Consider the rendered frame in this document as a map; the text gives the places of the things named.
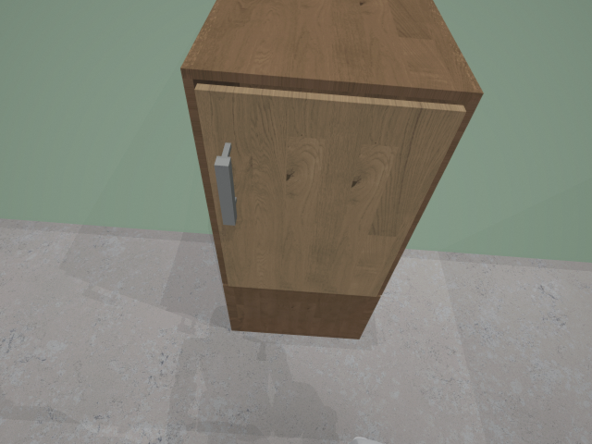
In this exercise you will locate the handle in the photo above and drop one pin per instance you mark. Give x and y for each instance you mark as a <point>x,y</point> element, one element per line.
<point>225,186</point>

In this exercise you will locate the cupboard door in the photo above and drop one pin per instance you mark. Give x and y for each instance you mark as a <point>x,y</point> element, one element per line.
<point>327,185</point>

